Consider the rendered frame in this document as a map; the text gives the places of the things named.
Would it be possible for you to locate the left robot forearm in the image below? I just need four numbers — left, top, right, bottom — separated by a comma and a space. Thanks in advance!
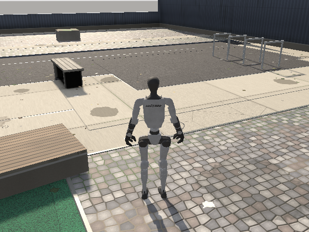
126, 117, 136, 137

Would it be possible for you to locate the robot left hand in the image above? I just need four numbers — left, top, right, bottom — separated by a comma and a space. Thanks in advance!
125, 135, 136, 146

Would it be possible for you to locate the robot left upper arm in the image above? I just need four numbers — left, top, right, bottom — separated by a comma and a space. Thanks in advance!
131, 98, 144, 125

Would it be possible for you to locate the humanoid robot head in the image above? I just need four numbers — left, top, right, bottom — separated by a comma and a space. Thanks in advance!
146, 76, 162, 100

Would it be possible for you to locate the right robot forearm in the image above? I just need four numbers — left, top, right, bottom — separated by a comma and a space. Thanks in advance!
173, 116, 183, 134

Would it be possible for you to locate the robot right upper arm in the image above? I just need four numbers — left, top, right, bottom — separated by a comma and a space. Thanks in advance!
164, 97, 178, 124

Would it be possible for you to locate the left robot foot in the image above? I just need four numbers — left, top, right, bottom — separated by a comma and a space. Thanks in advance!
141, 187, 148, 200

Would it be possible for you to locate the robot right hand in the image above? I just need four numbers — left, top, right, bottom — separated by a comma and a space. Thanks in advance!
173, 132, 184, 144

